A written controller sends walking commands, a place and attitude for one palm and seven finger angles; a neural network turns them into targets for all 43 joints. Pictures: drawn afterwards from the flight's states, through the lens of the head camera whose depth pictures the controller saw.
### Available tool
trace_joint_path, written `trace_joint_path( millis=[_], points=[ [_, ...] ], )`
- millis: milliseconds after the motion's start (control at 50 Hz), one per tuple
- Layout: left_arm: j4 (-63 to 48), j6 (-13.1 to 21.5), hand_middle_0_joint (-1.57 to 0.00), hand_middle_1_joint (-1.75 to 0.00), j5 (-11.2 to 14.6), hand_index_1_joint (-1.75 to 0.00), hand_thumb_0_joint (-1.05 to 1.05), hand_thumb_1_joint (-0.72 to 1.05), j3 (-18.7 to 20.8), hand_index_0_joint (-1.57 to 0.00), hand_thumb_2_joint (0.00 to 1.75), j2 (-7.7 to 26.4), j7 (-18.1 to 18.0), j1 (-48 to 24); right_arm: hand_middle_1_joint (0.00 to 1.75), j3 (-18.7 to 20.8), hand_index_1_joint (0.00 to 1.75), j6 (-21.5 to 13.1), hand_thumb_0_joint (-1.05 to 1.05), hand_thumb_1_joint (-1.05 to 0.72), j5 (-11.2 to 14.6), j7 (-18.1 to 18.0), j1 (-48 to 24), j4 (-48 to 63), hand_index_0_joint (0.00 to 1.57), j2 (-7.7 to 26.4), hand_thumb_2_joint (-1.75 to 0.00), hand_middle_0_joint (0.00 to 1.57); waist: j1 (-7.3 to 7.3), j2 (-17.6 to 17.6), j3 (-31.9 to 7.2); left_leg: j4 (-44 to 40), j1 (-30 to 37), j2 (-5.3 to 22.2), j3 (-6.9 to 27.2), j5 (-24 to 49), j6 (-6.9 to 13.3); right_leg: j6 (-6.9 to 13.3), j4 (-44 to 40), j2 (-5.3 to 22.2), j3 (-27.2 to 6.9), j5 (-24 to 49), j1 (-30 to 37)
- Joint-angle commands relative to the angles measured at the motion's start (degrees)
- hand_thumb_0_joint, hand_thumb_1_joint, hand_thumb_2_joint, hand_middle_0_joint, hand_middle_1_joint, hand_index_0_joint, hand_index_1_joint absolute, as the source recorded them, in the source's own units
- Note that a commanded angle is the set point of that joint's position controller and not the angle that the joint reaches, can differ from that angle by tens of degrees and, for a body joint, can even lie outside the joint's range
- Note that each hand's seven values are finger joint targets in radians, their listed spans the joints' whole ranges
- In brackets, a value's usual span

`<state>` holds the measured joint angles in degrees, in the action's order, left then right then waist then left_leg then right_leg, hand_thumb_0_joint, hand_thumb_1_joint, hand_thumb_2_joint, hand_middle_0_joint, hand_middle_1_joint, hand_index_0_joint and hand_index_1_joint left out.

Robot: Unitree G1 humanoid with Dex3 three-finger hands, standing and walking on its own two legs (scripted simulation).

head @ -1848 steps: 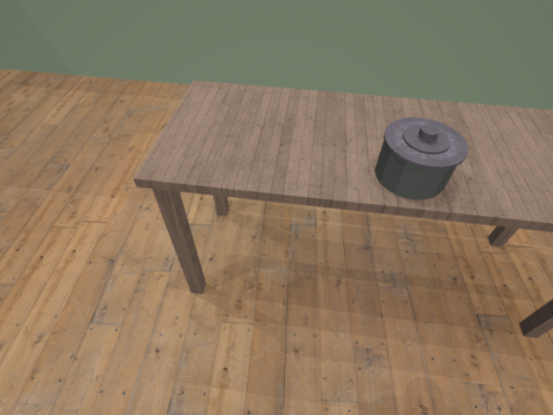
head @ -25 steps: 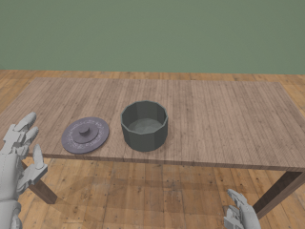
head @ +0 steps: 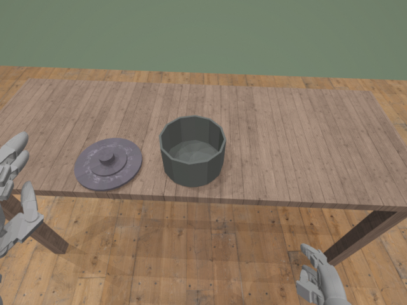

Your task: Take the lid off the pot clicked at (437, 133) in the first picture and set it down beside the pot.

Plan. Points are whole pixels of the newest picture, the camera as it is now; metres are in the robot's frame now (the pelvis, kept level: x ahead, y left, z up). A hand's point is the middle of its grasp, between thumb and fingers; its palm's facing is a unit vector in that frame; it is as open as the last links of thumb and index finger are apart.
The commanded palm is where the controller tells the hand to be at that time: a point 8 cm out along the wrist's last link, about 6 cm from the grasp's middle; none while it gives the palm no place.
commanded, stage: step back with the hand held close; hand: left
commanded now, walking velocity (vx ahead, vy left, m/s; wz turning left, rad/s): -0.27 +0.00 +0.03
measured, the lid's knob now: (106, 156) +0.49 +0.33 -0.08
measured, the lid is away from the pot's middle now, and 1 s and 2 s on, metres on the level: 0.25 0.25 0.25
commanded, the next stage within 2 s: stop stepping back and stand still in 1.38 s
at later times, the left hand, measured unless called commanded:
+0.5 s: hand (9, 265) +0.14 +0.26 +0.15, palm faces +0.31 -0.83 -0.48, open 7.4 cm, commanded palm +0.07 +0.30 +0.18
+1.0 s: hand out of the picture +0.09 +0.25 +0.16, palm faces +0.25 -0.82 -0.51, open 7.4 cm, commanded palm +0.02 +0.30 +0.18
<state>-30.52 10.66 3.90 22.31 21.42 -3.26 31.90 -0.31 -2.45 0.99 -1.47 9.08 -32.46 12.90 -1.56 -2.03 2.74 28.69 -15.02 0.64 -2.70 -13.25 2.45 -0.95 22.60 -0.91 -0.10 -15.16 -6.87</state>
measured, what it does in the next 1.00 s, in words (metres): shifts its weight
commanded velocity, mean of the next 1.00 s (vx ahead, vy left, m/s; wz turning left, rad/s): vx -0.33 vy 0.00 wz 0.04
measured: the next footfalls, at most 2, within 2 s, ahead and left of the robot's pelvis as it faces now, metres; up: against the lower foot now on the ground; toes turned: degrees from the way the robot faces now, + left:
right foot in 1.40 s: -0.19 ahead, -0.12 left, +0.00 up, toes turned -4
left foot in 1.58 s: -0.17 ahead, +0.15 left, +0.00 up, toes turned -1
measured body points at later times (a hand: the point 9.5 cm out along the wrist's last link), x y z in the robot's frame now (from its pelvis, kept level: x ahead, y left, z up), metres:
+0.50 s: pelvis -0.05 +0.02 -0.02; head -0.02 +0.04 +0.43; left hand +0.11 +0.30 +0.17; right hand +0.12 -0.21 -0.09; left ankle +0.02 +0.09 -0.74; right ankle -0.03 -0.13 -0.74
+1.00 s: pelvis -0.11 +0.02 -0.02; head -0.06 +0.05 +0.43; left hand +0.07 +0.30 +0.18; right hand +0.07 -0.21 -0.09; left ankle +0.02 +0.09 -0.73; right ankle -0.08 -0.13 -0.74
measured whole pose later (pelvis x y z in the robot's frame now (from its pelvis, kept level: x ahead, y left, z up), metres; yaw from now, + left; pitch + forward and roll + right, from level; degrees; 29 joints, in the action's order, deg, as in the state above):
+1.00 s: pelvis -0.11 +0.02 -0.02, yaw +0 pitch +1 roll -4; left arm -40.0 15.1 3.4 24.9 27.0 -5.2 38.3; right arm 0.5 -5.4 0.5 -1.7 11.6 -30.9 10.1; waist 0.4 0.2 4.4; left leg 38.9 -31.1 1.4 -2.6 -17.5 2.1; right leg -1.3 33.0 0.3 4.1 -15.2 -18.7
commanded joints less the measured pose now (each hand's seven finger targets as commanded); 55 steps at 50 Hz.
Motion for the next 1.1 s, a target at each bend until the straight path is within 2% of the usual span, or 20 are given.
trace_joint_path(
  millis=[0,20,160,260,340,400,440,500,540,560,600,700,760,820,860,920,960,1000,1040,1080],
  points=[
    [-15.73,3.51,-0.2,-0.3,0.11,-0.3,0.0,0.9,6.69,-0.2,0.9,10.38,-0.73,5.23,0.3,3.53,0.3,-1.55,0.0,-0.9,0.53,-0.72,-4.32,10.89,0.2,6.69,-0.9,0.2,0.52,0.66,-11.09,-1.28,7.81,6.05,5.64,22.94,2.19,0.21,2.71,4.79,-0.74,20.7,-2.94],
    [-17.37,3.66,-0.2,-0.3,0.1,-0.3,0.0,0.9,8.93,-0.2,0.9,13.17,-1.34,5.01,0.3,3.65,0.3,-1.41,0.0,-0.9,0.69,-0.8,-4.55,11.15,0.2,6.86,-0.9,0.2,0.54,-0.57,-11.87,-1.47,7.22,6.59,6.3,23.29,2.16,0.31,3.77,4.74,-0.94,19.25,-2.65],
    [-20.86,4.13,-0.2,-0.3,0.45,-0.3,0.0,0.9,9.39,-0.2,0.9,12.29,-2.56,9.15,0.3,4.17,0.3,-2.85,0.0,-0.9,0.34,-0.9,-2.16,11.52,0.2,6.16,-0.9,0.2,0.73,-9.14,-11.23,-4.47,4.35,10.72,10.23,22.22,3.06,-0.08,8.41,2.55,1.36,-1.97,-6.24],
    [-18.5,4.16,-0.2,-0.3,0.38,-0.3,0.0,0.9,8.88,-0.2,0.9,10.74,-2.84,8.04,0.3,4.36,0.3,-4.4,0.0,-0.9,0.64,-0.86,-1.12,11.07,0.2,6.67,-0.9,0.2,1.36,-4.22,-8.34,-4.29,-3.65,10.71,10.35,6.27,2.61,0.1,7.18,3.07,1.49,-1.16,-3.66],
    [-15.34,4.33,-0.2,-0.3,0.3,-0.3,0.0,0.9,8.46,-0.2,0.9,10.36,-3.13,7.37,0.3,4.49,0.3,-4.28,0.0,-0.9,1.37,-1.44,-0.86,11.79,0.2,6.1,-0.9,0.2,2.27,3.96,-6.0,-0.3,-8.9,6.08,8.02,-14.48,0.99,1.77,3.45,6.37,-2.67,1.04,-6.8],
    [-16.47,4.96,-0.2,-0.3,0.24,-0.3,0.0,0.9,7.18,-0.2,0.9,10.45,-3.57,5.06,0.3,4.45,0.3,-4.48,0.0,-0.9,0.84,-1.74,-0.87,11.05,0.2,5.65,-0.9,0.2,3.12,6.58,-3.92,6.92,-5.48,3.3,7.04,-14.41,-0.02,4.26,-1.52,10.68,-8.02,-3.77,-15.74],
    [-17.84,5.41,-0.2,-0.3,0.07,-0.3,0.0,0.9,7.71,-0.2,0.9,11.21,-4.17,4.62,0.3,4.13,0.3,-4.6,0.0,-0.9,0.49,-1.89,-0.87,10.5,0.2,5.31,-0.9,0.2,3.29,5.71,-5.48,6.5,-4.74,3.32,7.54,-11.72,0.02,4.6,0.12,10.91,-7.35,-0.34,-15.16],
    [-20.46,6.32,-0.2,-0.3,-0.16,-0.3,0.0,0.9,7.85,-0.2,0.9,11.31,-4.56,4.07,0.3,3.81,0.3,-5.4,0.0,-0.9,0.58,-2.25,-1.92,11.41,0.2,6.14,-0.9,0.2,2.67,-2.77,-5.35,-2.81,-7.56,7.4,11.58,-12.8,1.21,2.1,6.44,5.86,-1.84,-0.74,-12.18],
    [-22.13,6.88,-0.2,-0.3,-0.95,-0.3,0.0,0.9,9.01,-0.2,0.9,11.74,-4.64,3.84,0.3,3.74,0.3,-6.3,0.0,-0.9,0.49,-2.46,-2.28,12.27,0.2,6.75,-0.9,0.2,2.11,-12.51,-6.06,-13.94,-15.77,13.24,17.68,-23.84,3.15,0.19,16.17,1.05,1.58,-5.93,-3.99],
    [-21.42,6.72,-0.2,-0.3,-1.4,-0.3,0.0,0.9,9.85,-0.2,0.9,12.3,-4.7,3.25,0.3,3.73,0.3,-6.76,0.0,-0.9,0.12,-2.52,-2.31,11.94,0.2,6.27,-0.9,0.2,1.91,-14.07,-5.39,-15.8,-18.46,14.77,18.97,-24.25,4.08,-0.09,20.24,0.72,1.13,-7.4,-2.64],
    [-21.4,6.57,-0.2,-0.3,-0.71,-0.3,0.0,0.9,9.51,-0.2,0.9,11.7,-4.6,2.97,0.3,3.82,0.3,-7.41,0.0,-0.9,-0.18,-2.08,-0.81,10.96,0.2,5.77,-0.9,0.2,1.64,-8.8,-5.95,-11.67,-13.0,14.6,17.39,-13.01,3.99,0.24,17.88,1.4,0.7,-8.83,-5.9],
    [-20.11,7.38,-0.2,-0.3,-0.3,-0.3,0.0,0.9,7.73,-0.2,0.9,11.0,-3.44,3.91,0.3,3.59,0.3,-8.02,0.0,-0.9,-0.37,-1.11,-0.51,9.66,0.2,6.77,-0.9,0.2,1.59,-6.61,-9.28,-4.59,-4.49,12.51,14.12,3.66,2.64,0.47,4.96,1.65,1.24,-1.0,-5.05],
    [-19.53,7.36,-0.2,-0.3,-0.14,-0.3,0.0,0.9,8.64,-0.2,0.9,11.2,-2.77,6.16,0.3,4.53,0.3,-7.5,0.0,-0.9,-0.1,-0.96,-1.29,11.06,0.2,7.29,-0.9,0.2,1.8,-7.85,-9.89,-10.75,-10.14,12.99,14.33,-14.08,2.15,0.64,11.55,0.37,2.44,-6.95,-2.74],
    [-21.05,7.44,-0.2,-0.3,0.46,-0.3,0.0,0.9,11.53,-0.2,0.9,14.01,-3.19,7.51,0.3,4.56,0.3,-6.5,0.0,-0.9,0.0,-0.96,-1.25,11.25,0.2,6.51,-0.9,0.2,1.63,-5.39,-11.13,-8.79,-9.88,11.53,12.43,-13.52,1.35,1.54,8.71,0.93,2.39,-5.25,-2.7],
    [-20.87,7.62,-0.2,-0.3,0.77,-0.3,0.0,0.9,10.32,-0.2,0.9,12.89,-3.14,7.47,0.3,4.34,0.3,-6.34,0.0,-0.9,0.07,-1.09,-1.68,11.47,0.2,6.11,-0.9,0.2,2.07,-3.22,-9.95,-5.83,-11.35,9.31,10.1,-17.5,0.37,2.49,6.3,3.07,1.28,-5.17,-4.51],
    [-19.0,7.35,-0.2,-0.3,0.54,-0.3,0.0,0.9,10.1,-0.2,0.9,13.58,-3.73,6.39,0.3,4.87,0.3,-6.15,0.0,-0.9,-0.16,-1.38,-1.17,10.54,0.2,6.0,-0.9,0.2,2.85,2.36,-6.3,2.66,-10.87,5.39,7.46,-22.06,-1.28,5.4,0.06,7.92,-4.56,-16.15,-14.45],
    [-18.85,7.68,-0.2,-0.3,0.19,-0.3,0.0,0.9,8.08,-0.2,0.9,12.41,-4.28,4.2,0.3,4.93,0.3,-5.99,0.0,-0.9,-0.22,-1.22,0.02,9.08,0.2,4.92,-0.9,0.2,3.79,8.27,-6.75,13.81,-6.23,1.6,5.22,-14.62,-2.19,7.71,-2.89,14.07,-10.1,-8.42,-19.15],
    [-18.47,7.95,-0.2,-0.3,-0.29,-0.3,0.0,0.9,7.51,-0.2,0.9,12.52,-4.97,2.19,0.3,4.72,0.3,-5.68,0.0,-0.9,-0.03,-0.99,0.04,7.67,0.2,3.94,-0.9,0.2,4.76,11.77,-8.37,21.64,-2.59,-0.09,4.42,-9.76,-2.43,8.64,-2.05,18.29,-9.72,3.55,-20.82],
    [-19.83,8.09,-0.2,-0.3,-0.25,-0.3,0.0,0.9,6.77,-0.2,0.9,12.06,-5.25,1.02,0.3,4.33,0.3,-5.47,0.0,-0.9,0.13,-0.95,-0.94,7.83,0.2,4.06,-0.9,0.2,5.09,8.53,-7.21,15.07,-3.06,1.79,7.63,-9.79,-1.58,7.04,2.95,15.67,-5.88,7.68,-20.53],
    [-20.53,8.68,-0.2,-0.3,-0.47,-0.3,0.0,0.9,7.48,-0.2,0.9,12.15,-5.48,0.46,0.3,4.42,0.3,-5.98,0.0,-0.9,0.21,-1.54,-2.29,8.98,0.2,6.15,-0.9,0.2,4.38,-2.56,-3.64,0.07,-11.01,7.05,14.73,-12.0,1.28,2.96,12.68,6.23,-0.5,1.02,-17.22]
  ],
)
